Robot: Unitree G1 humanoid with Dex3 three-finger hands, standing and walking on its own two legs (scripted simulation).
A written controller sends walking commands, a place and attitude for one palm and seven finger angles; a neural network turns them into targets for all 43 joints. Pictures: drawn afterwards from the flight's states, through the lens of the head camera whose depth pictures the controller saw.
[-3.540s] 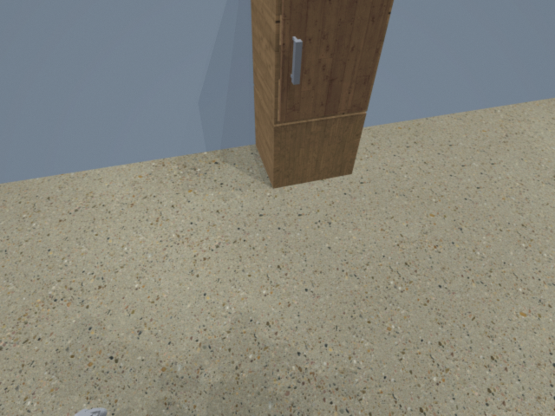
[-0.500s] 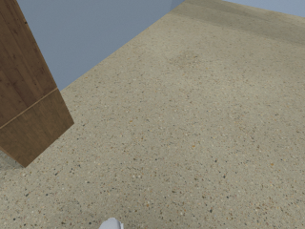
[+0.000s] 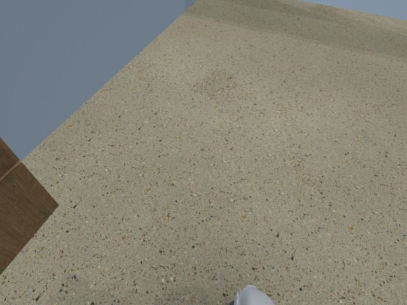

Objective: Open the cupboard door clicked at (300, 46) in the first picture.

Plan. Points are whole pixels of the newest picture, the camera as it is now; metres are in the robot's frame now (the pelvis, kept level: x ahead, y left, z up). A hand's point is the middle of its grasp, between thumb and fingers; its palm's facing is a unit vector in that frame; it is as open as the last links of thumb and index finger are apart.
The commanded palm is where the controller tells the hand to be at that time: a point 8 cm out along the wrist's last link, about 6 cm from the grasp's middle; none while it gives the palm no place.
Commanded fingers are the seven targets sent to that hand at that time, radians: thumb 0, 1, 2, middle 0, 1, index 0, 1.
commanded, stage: walk to a spot facing it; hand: left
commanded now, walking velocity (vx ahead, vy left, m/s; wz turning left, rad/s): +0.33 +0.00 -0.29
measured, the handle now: out of the picture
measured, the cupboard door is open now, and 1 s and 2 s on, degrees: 0 0 0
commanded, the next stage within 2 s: turn to face it in 0.14 s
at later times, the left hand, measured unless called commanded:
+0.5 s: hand (140, 264) +0.24 +0.17 -0.20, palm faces +0.11 -0.98 -0.14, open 7.3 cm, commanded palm none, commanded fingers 0.00 0.90 0.90 -0.20 -0.30 -0.20 -0.30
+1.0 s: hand (133, 234) +0.30 +0.19 -0.16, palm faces +0.34 -0.90 -0.27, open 7.4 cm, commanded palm none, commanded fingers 0.00 0.90 0.90 -0.20 -0.30 -0.20 -0.30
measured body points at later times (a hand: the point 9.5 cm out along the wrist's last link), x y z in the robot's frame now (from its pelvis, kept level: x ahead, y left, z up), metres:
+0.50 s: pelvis +0.20 -0.01 -0.02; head +0.20 +0.02 +0.43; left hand +0.24 +0.22 -0.18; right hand +0.27 -0.26 -0.15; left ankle +0.28 +0.08 -0.74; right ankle +0.16 -0.13 -0.74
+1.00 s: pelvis +0.25 -0.05 -0.01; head +0.29 -0.05 +0.44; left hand +0.28 +0.24 -0.14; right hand +0.39 -0.27 -0.16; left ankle +0.29 +0.08 -0.74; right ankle +0.29 -0.17 -0.74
